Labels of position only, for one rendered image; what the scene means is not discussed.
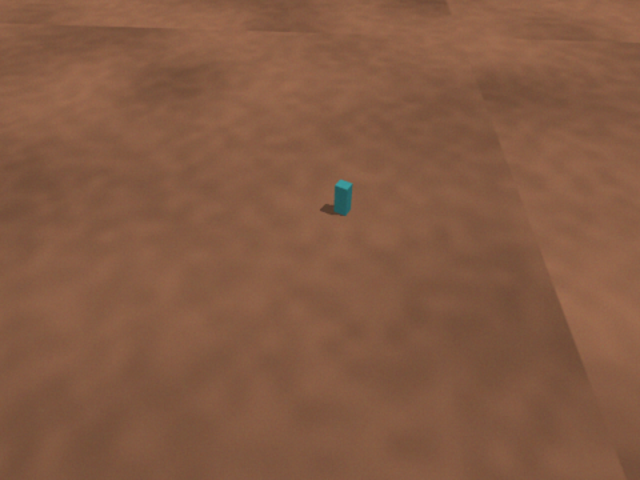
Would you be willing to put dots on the carton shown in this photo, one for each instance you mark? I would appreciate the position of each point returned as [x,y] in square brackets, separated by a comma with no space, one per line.
[343,196]

